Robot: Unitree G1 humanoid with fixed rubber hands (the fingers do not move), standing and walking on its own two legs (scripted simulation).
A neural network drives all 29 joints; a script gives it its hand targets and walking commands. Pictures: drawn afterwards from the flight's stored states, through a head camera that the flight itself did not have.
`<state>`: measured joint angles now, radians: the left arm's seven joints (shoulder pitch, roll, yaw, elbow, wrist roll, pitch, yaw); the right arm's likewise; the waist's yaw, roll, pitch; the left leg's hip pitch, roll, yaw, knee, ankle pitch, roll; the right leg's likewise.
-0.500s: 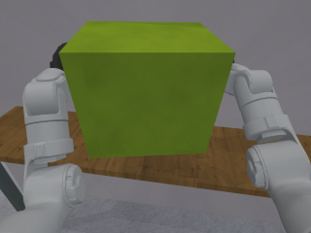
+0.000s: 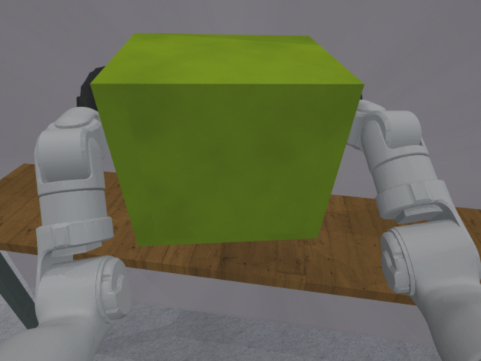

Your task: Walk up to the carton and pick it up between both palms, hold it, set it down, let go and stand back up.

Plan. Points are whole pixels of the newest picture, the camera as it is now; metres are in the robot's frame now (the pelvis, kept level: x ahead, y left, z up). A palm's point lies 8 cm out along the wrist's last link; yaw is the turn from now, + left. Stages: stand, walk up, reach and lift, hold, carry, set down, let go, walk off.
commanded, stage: hold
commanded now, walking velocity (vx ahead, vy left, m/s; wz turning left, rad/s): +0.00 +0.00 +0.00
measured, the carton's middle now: (227, 136) +0.37 +0.02 +0.27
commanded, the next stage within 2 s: none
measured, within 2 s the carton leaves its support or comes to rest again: neither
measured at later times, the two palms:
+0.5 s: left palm (92, 117) +0.34 +0.20 +0.31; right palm (347, 113) +0.36 -0.17 +0.31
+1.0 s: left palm (96, 120) +0.34 +0.20 +0.30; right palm (347, 118) +0.37 -0.17 +0.30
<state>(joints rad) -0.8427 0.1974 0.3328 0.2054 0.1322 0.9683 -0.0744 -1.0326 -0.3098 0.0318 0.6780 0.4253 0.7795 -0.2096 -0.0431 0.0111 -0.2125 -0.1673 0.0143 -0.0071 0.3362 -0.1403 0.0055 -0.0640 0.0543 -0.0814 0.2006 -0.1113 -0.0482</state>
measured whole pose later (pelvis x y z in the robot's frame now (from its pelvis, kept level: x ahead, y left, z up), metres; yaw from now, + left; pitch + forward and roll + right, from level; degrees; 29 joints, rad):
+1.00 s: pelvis +0.00 +0.00 +0.00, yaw +0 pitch -2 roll -1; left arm -0.83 0.19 0.34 0.18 0.14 0.97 -0.08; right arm -1.01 -0.31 0.04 0.65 0.43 0.78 -0.21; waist -0.04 0.01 -0.21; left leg -0.16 0.01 -0.01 0.33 -0.14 0.00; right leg -0.06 0.06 -0.08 0.20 -0.11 -0.05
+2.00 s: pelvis +0.00 +0.00 +0.00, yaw +0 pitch -2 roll -1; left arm -0.82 0.19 0.34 0.17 0.13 0.97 -0.07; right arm -1.00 -0.31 0.04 0.64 0.43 0.78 -0.21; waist -0.04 0.01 -0.21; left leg -0.16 0.02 -0.01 0.33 -0.14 0.00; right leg -0.06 0.06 -0.08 0.20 -0.11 -0.05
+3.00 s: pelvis +0.00 +0.00 +0.00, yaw +0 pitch -2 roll -1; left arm -0.84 0.19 0.34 0.20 0.13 0.96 -0.07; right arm -1.02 -0.31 0.05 0.67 0.43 0.78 -0.21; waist -0.04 0.01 -0.21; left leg -0.16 0.01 -0.01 0.33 -0.14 0.00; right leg -0.06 0.06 -0.07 0.20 -0.11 -0.05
